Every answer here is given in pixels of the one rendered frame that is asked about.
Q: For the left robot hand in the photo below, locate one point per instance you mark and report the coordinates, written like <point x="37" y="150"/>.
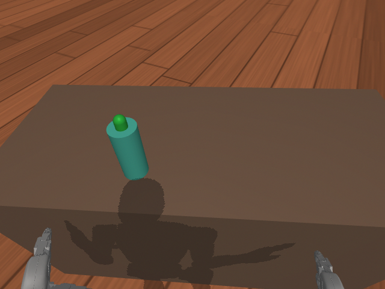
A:
<point x="38" y="268"/>

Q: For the bottle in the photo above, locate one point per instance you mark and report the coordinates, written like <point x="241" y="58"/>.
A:
<point x="126" y="141"/>

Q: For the right robot hand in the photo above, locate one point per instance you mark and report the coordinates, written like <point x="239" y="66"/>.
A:
<point x="325" y="278"/>

